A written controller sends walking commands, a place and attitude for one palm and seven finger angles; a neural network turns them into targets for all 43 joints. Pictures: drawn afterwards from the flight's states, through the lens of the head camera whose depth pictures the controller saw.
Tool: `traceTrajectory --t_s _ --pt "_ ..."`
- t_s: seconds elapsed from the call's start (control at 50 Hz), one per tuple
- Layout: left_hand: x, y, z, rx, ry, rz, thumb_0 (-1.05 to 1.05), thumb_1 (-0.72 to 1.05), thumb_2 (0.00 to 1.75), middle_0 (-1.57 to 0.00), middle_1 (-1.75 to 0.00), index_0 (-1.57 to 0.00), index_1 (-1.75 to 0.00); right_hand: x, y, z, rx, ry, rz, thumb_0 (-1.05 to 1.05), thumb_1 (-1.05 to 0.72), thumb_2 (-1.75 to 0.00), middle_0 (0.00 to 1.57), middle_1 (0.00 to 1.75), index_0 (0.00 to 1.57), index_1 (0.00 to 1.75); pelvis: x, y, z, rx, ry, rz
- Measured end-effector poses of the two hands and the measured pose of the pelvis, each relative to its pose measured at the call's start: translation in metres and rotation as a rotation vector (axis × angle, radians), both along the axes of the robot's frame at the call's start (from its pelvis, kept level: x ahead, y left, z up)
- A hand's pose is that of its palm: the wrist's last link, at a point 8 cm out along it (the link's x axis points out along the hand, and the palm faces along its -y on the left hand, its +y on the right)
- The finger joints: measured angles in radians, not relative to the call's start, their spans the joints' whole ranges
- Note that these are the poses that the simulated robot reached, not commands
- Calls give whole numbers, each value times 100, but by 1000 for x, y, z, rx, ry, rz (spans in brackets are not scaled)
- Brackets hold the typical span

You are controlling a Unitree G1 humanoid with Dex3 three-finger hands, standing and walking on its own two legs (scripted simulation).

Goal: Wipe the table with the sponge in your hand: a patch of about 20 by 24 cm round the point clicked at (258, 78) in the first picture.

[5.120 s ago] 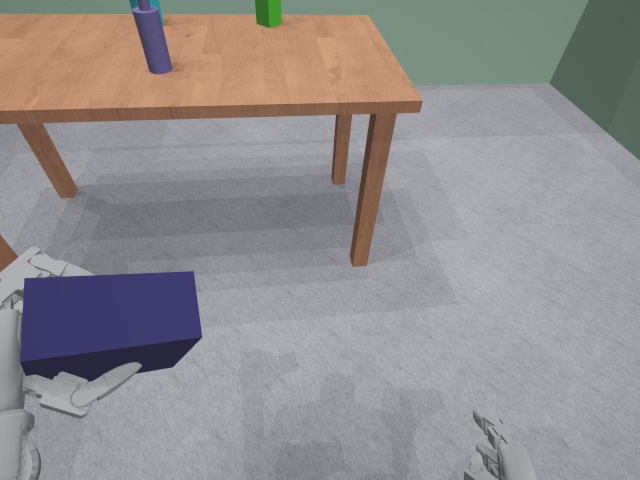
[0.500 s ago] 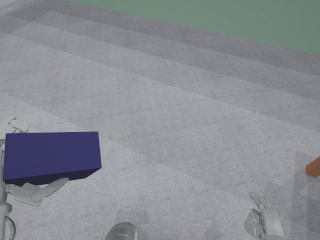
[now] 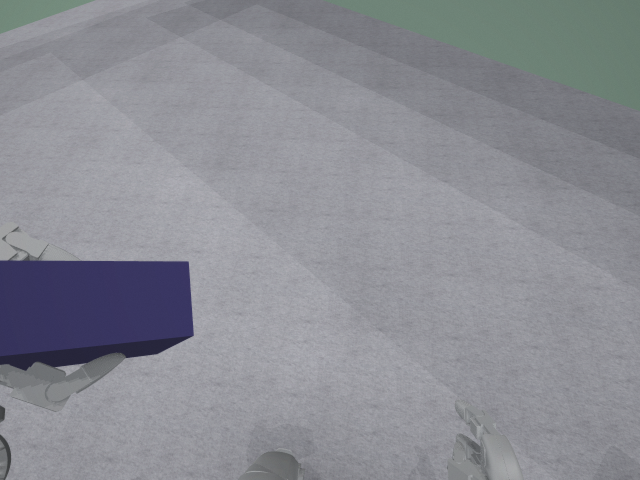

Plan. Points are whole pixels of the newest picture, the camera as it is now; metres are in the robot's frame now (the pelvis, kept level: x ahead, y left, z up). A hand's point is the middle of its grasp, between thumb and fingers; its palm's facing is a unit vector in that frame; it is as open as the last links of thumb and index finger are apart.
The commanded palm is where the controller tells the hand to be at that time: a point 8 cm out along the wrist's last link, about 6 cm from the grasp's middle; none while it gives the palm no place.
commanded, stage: walk to a spot facing it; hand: left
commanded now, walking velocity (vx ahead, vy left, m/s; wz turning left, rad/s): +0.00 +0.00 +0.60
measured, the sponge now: (123, 315) +0.23 +0.20 +0.16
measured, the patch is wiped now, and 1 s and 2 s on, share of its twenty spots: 0.00 0.00 0.00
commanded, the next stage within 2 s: turn to face it in 1.62 s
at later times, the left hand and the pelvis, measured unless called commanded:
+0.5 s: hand out of the picture +0.06 +0.28 +0.19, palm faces +0.65 -0.65 -0.39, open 10.5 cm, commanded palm +0.00 +0.30 +0.19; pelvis -0.07 -0.02 +0.01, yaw +18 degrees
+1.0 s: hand out of the picture +0.02 +0.27 +0.19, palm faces +0.75 -0.47 -0.46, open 10.5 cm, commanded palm -0.05 +0.28 +0.19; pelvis -0.03 -0.04 +0.02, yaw +32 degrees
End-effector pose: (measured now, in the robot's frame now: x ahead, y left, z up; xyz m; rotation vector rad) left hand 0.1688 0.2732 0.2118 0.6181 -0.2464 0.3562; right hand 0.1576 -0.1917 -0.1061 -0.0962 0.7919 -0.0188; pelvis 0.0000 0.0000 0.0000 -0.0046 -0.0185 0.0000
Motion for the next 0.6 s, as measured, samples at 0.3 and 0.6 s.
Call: traceTrajectory --t_s 0.3,0.6 --pt "-87 5 -2 -99 -73 143 -1 -52 99 -68 -135 -71 -134 15 -62 63 -272 -109 80 2 -91 -90 20 29 20 30 -40 -19 16 53 29 192" --pt "-182 17 2 -69 -130 334 -1 -52 99 -68 -135 -71 -134 -25 33 31 -48 -33 335 2 -91 -90 20 30 20 30 -64 -26 14 -14 -9 367"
